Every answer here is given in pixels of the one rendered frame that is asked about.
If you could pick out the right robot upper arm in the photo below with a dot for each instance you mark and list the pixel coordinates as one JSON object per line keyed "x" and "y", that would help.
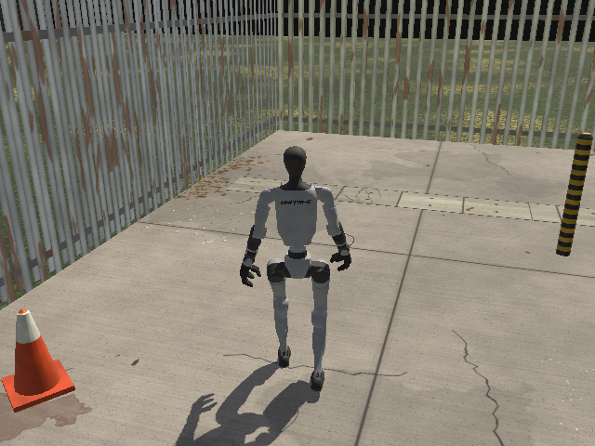
{"x": 325, "y": 195}

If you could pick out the robot right foot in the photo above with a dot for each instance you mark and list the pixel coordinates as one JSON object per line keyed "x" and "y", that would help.
{"x": 317, "y": 382}

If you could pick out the left robot upper arm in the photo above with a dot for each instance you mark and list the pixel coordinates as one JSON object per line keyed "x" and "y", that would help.
{"x": 266, "y": 196}

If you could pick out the left robot forearm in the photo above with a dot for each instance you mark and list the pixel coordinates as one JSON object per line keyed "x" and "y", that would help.
{"x": 251, "y": 249}

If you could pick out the robot left thigh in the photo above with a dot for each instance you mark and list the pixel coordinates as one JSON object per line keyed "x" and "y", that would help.
{"x": 276, "y": 277}

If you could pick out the right robot forearm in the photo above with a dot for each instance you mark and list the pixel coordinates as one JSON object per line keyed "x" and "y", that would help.
{"x": 341, "y": 242}

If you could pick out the robot left hand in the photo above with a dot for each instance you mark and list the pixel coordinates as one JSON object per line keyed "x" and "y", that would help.
{"x": 244, "y": 273}

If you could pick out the robot right hand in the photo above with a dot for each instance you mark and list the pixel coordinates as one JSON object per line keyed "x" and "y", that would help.
{"x": 338, "y": 257}

